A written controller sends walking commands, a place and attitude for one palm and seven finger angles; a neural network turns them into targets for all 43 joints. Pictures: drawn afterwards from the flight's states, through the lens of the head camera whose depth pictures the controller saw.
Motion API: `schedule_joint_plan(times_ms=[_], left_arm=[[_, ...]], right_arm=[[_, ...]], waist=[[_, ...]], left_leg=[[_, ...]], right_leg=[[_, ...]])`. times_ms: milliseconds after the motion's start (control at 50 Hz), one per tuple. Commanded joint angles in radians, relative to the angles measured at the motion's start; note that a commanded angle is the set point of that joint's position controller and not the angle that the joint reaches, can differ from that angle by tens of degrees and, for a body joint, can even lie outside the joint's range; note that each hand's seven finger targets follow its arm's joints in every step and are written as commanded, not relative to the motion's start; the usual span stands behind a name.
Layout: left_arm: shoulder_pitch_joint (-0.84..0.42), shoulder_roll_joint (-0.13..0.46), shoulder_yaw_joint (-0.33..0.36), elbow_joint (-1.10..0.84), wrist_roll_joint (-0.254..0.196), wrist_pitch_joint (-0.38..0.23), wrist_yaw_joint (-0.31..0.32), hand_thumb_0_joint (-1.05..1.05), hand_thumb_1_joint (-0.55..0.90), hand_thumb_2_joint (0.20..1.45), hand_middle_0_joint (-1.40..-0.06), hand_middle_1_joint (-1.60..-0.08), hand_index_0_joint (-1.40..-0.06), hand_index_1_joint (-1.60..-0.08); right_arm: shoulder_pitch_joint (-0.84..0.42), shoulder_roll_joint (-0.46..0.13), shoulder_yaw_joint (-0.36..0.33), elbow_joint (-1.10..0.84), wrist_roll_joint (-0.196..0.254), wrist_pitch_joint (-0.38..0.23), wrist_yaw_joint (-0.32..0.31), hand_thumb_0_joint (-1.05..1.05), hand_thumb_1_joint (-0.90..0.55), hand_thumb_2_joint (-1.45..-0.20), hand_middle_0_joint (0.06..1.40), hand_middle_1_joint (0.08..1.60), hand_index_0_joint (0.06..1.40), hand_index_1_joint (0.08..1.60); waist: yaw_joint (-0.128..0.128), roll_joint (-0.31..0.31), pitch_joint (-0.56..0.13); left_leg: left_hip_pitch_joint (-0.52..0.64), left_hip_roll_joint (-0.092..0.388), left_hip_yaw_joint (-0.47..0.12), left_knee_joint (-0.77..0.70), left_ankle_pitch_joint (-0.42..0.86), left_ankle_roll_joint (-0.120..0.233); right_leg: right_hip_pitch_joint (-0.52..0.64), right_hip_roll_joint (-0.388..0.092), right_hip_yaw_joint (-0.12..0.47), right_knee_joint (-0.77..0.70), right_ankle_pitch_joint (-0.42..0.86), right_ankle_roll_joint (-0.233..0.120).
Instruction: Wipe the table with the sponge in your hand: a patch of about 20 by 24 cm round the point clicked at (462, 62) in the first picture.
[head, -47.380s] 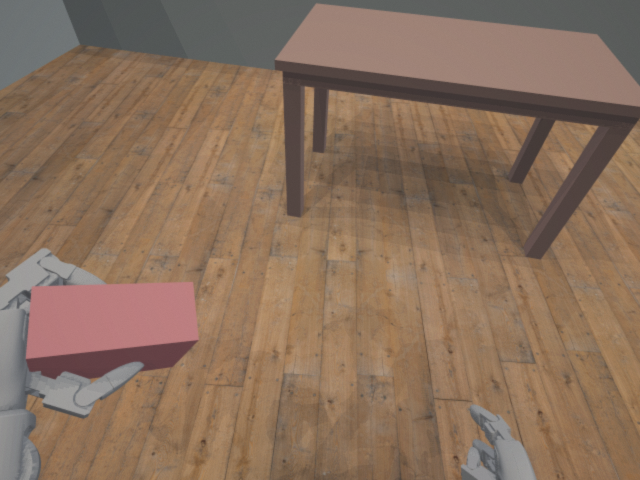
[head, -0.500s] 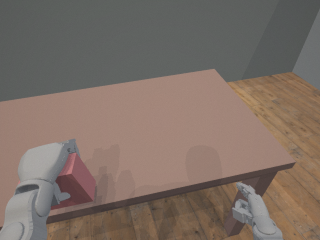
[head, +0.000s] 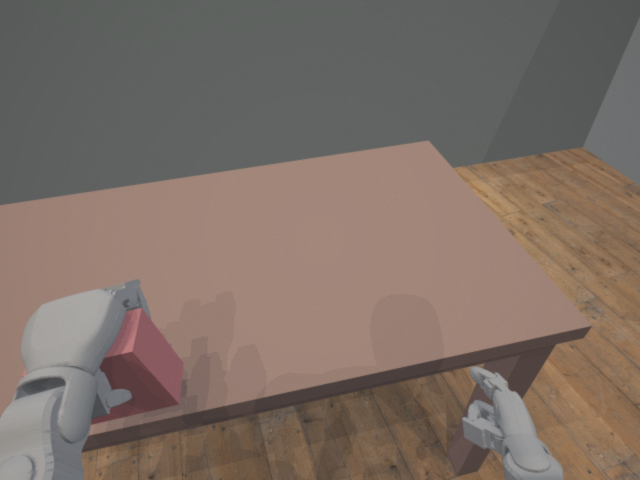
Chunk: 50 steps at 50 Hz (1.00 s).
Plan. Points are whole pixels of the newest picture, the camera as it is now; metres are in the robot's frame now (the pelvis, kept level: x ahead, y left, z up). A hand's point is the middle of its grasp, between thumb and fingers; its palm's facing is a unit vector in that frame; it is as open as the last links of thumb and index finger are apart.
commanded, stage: step back with the hand held close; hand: left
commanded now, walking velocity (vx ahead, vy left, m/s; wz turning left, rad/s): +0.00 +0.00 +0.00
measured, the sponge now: (122, 377) +0.18 +0.29 +0.06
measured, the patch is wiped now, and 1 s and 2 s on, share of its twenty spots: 0.95 0.95 0.95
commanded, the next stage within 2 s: stop stepping back and stand still in 1.56 s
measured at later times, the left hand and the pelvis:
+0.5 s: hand (123, 316) +0.20 +0.25 +0.16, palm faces +0.31 -0.84 -0.45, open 10.0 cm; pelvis +0.00 +0.02 -0.01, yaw +0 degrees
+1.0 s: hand (56, 376) +0.13 +0.29 +0.15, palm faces +0.41 -0.81 -0.42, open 10.1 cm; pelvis -0.06 +0.03 -0.03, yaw +2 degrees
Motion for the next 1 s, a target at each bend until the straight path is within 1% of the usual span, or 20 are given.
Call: schedule_joint_plan(times_ms=[0,80,100,120,140,160,180,200,240,300,320,440,600,680,740,780,840,880,920,980], left_arm=[[-0.176,0.208,0.159,-0.214,0.02,0.005,0.043,0.0,0.1,1.3,-1.2,-1.6,-1.2,-1.6],[-0.189,0.204,0.14,-0.225,0.032,-0.003,0.035,0.0,0.1,1.3,-1.2,-1.6,-1.2,-1.6],[-0.186,0.227,0.168,-0.127,0.043,0.002,0.042,0.0,0.1,1.3,-1.2,-1.6,-1.2,-1.6],[-0.335,0.021,0.343,-0.332,-0.853,-0.22,0.069,0.0,0.1,1.3,-1.2,-1.6,-1.2,-1.6],[-0.135,0.13,0.4,-0.118,-0.867,-0.294,0.089,0.0,0.1,1.3,-1.2,-1.6,-1.2,-1.6],[-0.097,0.056,0.332,-0.103,-0.869,-0.325,0.083,0.0,0.1,1.3,-1.2,-1.6,-1.2,-1.6],[-0.133,0.087,0.394,-0.221,-0.91,-0.363,0.098,0.0,0.1,1.3,-1.2,-1.6,-1.2,-1.6],[-0.151,0.136,0.441,-0.298,-0.928,-0.4,0.115,0.0,0.1,1.3,-1.2,-1.6,-1.2,-1.6],[-0.121,0.093,0.421,-0.409,-0.944,-0.455,0.128,0.0,0.1,1.3,-1.2,-1.6,-1.2,-1.6],[0.023,0.119,0.487,-0.493,-0.953,-0.492,0.15,0.0,0.1,1.3,-1.2,-1.6,-1.2,-1.6],[0.091,0.066,0.465,-0.463,-0.949,-0.498,0.149,0.0,0.1,1.3,-1.2,-1.6,-1.2,-1.6],[0.223,0.036,0.487,-0.378,-0.954,-0.511,0.144,0.0,0.1,1.3,-1.2,-1.6,-1.2,-1.6],[0.117,0.053,0.464,-0.402,-0.932,-0.534,0.154,0.0,0.1,1.3,-1.2,-1.6,-1.2,-1.6],[0.09,0.038,0.451,-0.391,-0.921,-0.549,0.164,0.0,0.1,1.3,-1.2,-1.6,-1.2,-1.6],[0.072,0.037,0.435,-0.411,-0.923,-0.561,0.176,0.0,0.1,1.3,-1.2,-1.6,-1.2,-1.6],[0.078,0.048,0.45,-0.421,-0.926,-0.566,0.184,0.0,0.1,1.3,-1.2,-1.6,-1.2,-1.6],[0.106,0.051,0.469,-0.424,-0.925,-0.566,0.182,0.0,0.1,1.3,-1.2,-1.6,-1.2,-1.6],[0.116,0.048,0.488,-0.422,-0.921,-0.568,0.181,0.0,0.1,1.3,-1.2,-1.6,-1.2,-1.6],[0.096,0.028,0.491,-0.426,-0.892,-0.572,0.176,0.0,0.1,1.3,-1.2,-1.6,-1.2,-1.6],[0.017,0.009,0.469,-0.403,-0.871,-0.567,0.163,0.0,0.1,1.3,-1.2,-1.6,-1.2,-1.6]], right_arm=[[-0.279,-0.11,-0.039,-0.195,0.004,-0.053,-0.001,0.0,-0.9,-0.9,0.2,0.3,0.2,0.3],[-0.258,-0.108,-0.036,-0.196,0.002,-0.048,-0.001,0.0,-0.9,-0.9,0.2,0.3,0.2,0.3],[-0.259,-0.116,-0.036,-0.18,0.001,-0.051,-0.009,0.0,-0.9,-0.9,0.2,0.3,0.2,0.3],[-0.1,-0.068,-0.029,-0.393,0.004,-0.058,-0.012,0.0,-0.9,-0.9,0.2,0.3,0.2,0.3],[-0.023,-0.078,-0.009,-0.311,-0.014,-0.07,-0.015,0.0,-0.9,-0.9,0.2,0.3,0.2,0.3],[-0.032,-0.063,-0.01,-0.297,-0.018,-0.066,-0.008,0.0,-0.9,-0.9,0.2,0.3,0.2,0.3],[0.033,-0.077,-0.032,-0.306,-0.001,-0.064,-0.015,0.0,-0.9,-0.9,0.2,0.3,0.2,0.3],[0.047,-0.085,-0.031,-0.291,-0.009,-0.078,-0.026,0.0,-0.9,-0.9,0.2,0.3,0.2,0.3],[0.054,-0.098,-0.039,-0.294,-0.012,-0.094,-0.036,0.0,-0.9,-0.9,0.2,0.3,0.2,0.3],[0.063,-0.125,-0.055,-0.299,-0.021,-0.111,-0.04,0.0,-0.9,-0.9,0.2,0.3,0.2,0.3],[0.078,-0.112,-0.048,-0.293,-0.025,-0.112,-0.035,0.0,-0.9,-0.9,0.2,0.3,0.2,0.3],[0.102,-0.116,-0.08,-0.281,-0.016,-0.109,-0.033,0.0,-0.9,-0.9,0.2,0.3,0.2,0.3],[0.084,-0.136,-0.079,-0.264,-0.022,-0.156,-0.048,0.0,-0.9,-0.9,0.2,0.3,0.2,0.3],[0.108,-0.122,-0.078,-0.256,-0.025,-0.166,-0.047,0.0,-0.9,-0.9,0.2,0.3,0.2,0.3],[0.122,-0.114,-0.08,-0.236,-0.028,-0.161,-0.043,0.0,-0.9,-0.9,0.2,0.3,0.2,0.3],[0.127,-0.107,-0.08,-0.236,-0.03,-0.156,-0.04,0.0,-0.9,-0.9,0.2,0.3,0.2,0.3],[0.121,-0.117,-0.085,-0.266,-0.029,-0.144,-0.039,0.0,-0.9,-0.9,0.2,0.3,0.2,0.3],[0.115,-0.127,-0.089,-0.277,-0.029,-0.149,-0.041,0.0,-0.9,-0.9,0.2,0.3,0.2,0.3],[0.114,-0.137,-0.096,-0.274,-0.041,-0.163,-0.039,0.0,-0.9,-0.9,0.2,0.3,0.2,0.3],[0.124,-0.12,-0.097,-0.254,-0.053,-0.181,-0.026,0.0,-0.9,-0.9,0.2,0.3,0.2,0.3]], waist=[[-0.005,-0.022,-0.12],[-0.005,-0.018,-0.14],[-0.015,-0.044,-0.091],[-0.112,-0.177,0.054],[-0.094,-0.258,-0.014],[-0.096,-0.259,-0.021],[-0.103,-0.262,-0.06],[-0.111,-0.229,-0.087],[-0.115,-0.057,-0.166],[-0.098,0.164,-0.195],[-0.094,0.156,-0.2],[-0.114,-0.039,-0.239],[-0.12,0.001,-0.175],[-0.13,-0.104,-0.138],[-0.149,-0.131,-0.117],[-0.153,-0.141,-0.129],[-0.151,-0.071,-0.146],[-0.141,0.036,-0.136],[-0.143,0.193,-0.125],[-0.135,0.133,-0.089]], left_leg=[[0.065,-0.009,-0.081,-0.062,0.087,0.038],[0.069,-0.011,-0.08,-0.061,0.092,0.041],[0.049,-0.01,-0.077,-0.063,0.055,0.039],[0.008,0.01,-0.071,0.022,-0.117,0.061],[0.015,0.006,-0.075,0.064,-0.148,0.057],[-0.001,-0.008,-0.077,0.078,-0.141,0.051],[0.012,0.015,-0.078,0.127,-0.142,0.043],[0.027,0.022,-0.082,0.15,-0.129,0.04],[0.014,0.052,-0.099,0.134,-0.042,0.043],[-0.07,0.106,-0.172,0.057,0.109,0.059],[-0.11,0.107,-0.18,0.06,0.145,0.063],[-0.095,0.138,-0.201,0.054,0.262,0.052],[-0.254,0.141,-0.228,-0.05,-0.101,0.07],[-0.343,0.086,-0.176,0.071,-0.302,0.059],[-0.241,0.05,-0.146,0.234,-0.293,0.023],[-0.214,0.043,-0.133,0.299,-0.246,0.014],[-0.258,0.087,-0.186,0.148,-0.246,0.035],[-0.324,0.126,-0.243,0.014,-0.385,0.061],[-0.467,0.227,-0.375,-0.196,-0.6,0.111],[-0.543,0.27,-0.357,-0.198,-0.524,0.145]], right_leg=[[-0.067,-0.014,0.125,-0.093,0.062,-0.042],[-0.064,-0.022,0.098,-0.087,0.062,-0.036],[-0.09,-0.01,0.118,-0.097,0.022,-0.041],[-0.293,-0.038,0.157,-0.139,0.082,-0.025],[-0.31,-0.081,0.149,-0.139,0.03,-0.028],[-0.313,-0.091,0.135,-0.123,0.038,-0.035],[-0.32,-0.156,0.162,-0.131,0.033,-0.029],[-0.33,-0.182,0.184,-0.125,0.049,-0.033],[-0.282,-0.207,0.154,-0.036,0.173,-0.037],[-0.2,-0.142,0.08,0.081,0.209,-0.003],[-0.181,-0.12,0.043,0.098,0.191,0.004],[-0.215,-0.084,0.013,0.109,0.116,0.024],[-0.154,-0.066,0.031,0.121,0.068,0.03],[-0.203,-0.156,0.125,0.052,0.095,-0.01],[-0.387,-0.241,0.192,-0.022,-0.025,-0.07],[-0.426,-0.268,0.199,-0.02,0.025,-0.083],[-0.376,-0.18,0.102,0.1,0.042,-0.031],[-0.338,-0.089,0.037,0.176,-0.05,0.008],[-0.205,0.023,-0.008,0.419,-0.136,0.055],[-0.18,0.027,0.022,0.556,-0.15,0.069]])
